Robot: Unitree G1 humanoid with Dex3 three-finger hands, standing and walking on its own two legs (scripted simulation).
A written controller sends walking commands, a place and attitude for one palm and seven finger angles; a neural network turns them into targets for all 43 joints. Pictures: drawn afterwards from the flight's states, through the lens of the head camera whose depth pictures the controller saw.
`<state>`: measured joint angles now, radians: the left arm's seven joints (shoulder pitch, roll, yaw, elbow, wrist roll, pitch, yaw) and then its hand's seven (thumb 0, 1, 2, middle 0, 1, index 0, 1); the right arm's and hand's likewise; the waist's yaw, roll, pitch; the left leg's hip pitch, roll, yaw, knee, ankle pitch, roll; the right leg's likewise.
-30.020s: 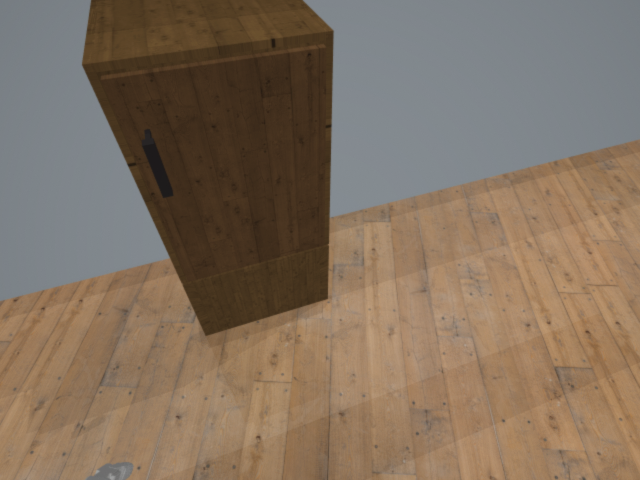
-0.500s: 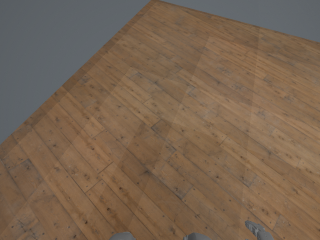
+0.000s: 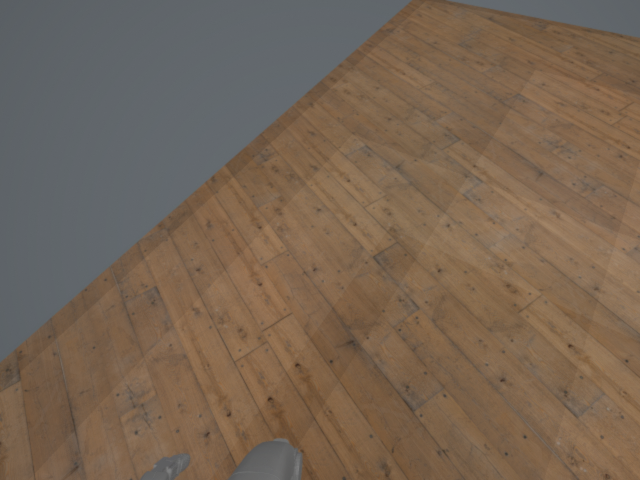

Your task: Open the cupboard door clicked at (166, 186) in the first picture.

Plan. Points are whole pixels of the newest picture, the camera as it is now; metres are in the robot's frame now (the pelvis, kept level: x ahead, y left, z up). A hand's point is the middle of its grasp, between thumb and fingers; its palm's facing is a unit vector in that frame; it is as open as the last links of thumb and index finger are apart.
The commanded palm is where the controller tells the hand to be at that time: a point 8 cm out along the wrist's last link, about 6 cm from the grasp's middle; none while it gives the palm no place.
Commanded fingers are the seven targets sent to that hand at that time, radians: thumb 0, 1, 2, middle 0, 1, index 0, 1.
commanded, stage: turn to face it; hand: left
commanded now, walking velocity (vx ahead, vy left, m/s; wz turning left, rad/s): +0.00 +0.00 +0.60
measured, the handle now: out of the picture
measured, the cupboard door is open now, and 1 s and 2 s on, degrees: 44 44 44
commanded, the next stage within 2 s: none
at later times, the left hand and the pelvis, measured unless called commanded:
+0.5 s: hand out of the picture -0.02 +0.25 -0.17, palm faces +0.34 -0.90 -0.27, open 7.4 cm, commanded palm none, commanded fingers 0.00 0.90 0.90 -0.20 -0.30 -0.20 -0.30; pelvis -0.01 +0.02 +0.00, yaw +18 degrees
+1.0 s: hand out of the picture -0.03 +0.16 -0.15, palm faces +0.58 -0.77 -0.26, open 7.3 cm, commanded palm none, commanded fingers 0.00 0.90 0.90 -0.20 -0.30 -0.20 -0.30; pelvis +0.03 -0.03 +0.00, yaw +37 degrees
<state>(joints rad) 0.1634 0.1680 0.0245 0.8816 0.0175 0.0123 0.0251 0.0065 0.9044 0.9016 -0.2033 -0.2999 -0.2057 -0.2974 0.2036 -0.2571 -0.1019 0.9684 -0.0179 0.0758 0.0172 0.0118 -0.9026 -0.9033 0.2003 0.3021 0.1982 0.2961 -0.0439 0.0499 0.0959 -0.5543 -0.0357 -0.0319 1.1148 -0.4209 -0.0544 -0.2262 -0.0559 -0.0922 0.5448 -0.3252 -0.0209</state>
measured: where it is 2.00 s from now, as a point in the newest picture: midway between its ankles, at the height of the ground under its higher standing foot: outside the picture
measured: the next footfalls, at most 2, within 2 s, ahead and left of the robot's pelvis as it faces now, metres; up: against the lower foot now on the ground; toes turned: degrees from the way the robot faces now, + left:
left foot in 0.32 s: +0.01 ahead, +0.14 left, +0.00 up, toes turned +19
right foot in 0.72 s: +0.09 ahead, -0.11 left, +0.00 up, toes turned +24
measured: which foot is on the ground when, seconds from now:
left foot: up 0.00-0.30, down 0.32-0.72, up 0.74-1.00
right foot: down 0.00-0.32, up 0.34-0.70, down 0.72-1.00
